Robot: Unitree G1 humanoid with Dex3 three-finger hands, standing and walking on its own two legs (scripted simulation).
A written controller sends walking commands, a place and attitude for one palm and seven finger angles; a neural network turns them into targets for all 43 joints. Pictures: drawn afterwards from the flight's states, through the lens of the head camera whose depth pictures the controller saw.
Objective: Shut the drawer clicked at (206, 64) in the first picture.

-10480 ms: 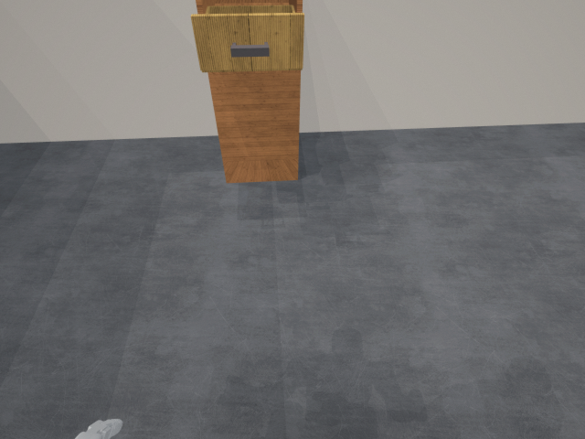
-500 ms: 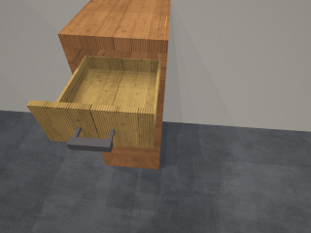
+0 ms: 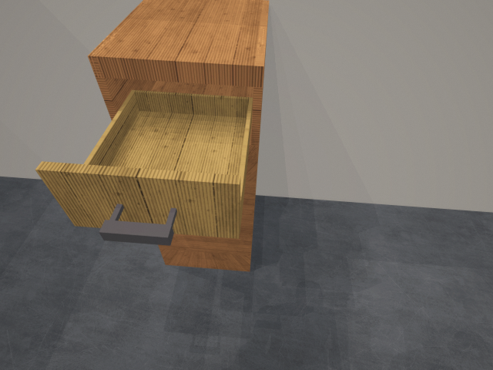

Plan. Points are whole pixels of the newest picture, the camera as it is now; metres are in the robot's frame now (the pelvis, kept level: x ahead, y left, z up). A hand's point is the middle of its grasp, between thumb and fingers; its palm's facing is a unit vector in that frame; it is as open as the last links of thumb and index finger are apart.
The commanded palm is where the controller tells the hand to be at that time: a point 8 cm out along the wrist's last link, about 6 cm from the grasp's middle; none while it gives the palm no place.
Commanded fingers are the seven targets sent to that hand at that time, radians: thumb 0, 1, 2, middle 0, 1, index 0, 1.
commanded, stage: shuffle to correct the standing spot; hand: left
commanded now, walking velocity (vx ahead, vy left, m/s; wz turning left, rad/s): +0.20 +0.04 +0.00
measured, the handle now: (141, 222) +0.34 +0.21 +0.05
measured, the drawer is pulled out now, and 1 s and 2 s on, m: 0.30 0.30 0.30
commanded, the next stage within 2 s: come to a stop and stand still in 0.02 s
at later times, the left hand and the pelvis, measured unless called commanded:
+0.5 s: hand out of the picture +0.05 +0.17 -0.18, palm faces +0.10 -0.97 -0.20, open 7.4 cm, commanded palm none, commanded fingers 0.00 0.90 0.90 -0.20 -0.30 -0.20 -0.30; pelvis +0.06 +0.01 +0.00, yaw +3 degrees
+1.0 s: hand out of the picture +0.08 +0.18 -0.16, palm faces +0.03 -0.97 -0.22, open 7.4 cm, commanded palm none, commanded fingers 0.00 0.90 0.90 -0.20 -0.30 -0.20 -0.30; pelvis +0.02 -0.01 +0.00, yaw +2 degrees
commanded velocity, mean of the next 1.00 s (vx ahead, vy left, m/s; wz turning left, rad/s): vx -0.04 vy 0.00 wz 0.00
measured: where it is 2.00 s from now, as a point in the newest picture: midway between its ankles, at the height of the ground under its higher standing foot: outside the picture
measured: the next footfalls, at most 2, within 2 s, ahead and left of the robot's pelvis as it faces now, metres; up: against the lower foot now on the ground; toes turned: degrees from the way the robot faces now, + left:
left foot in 0.30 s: +0.05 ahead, +0.09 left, +0.00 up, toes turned +6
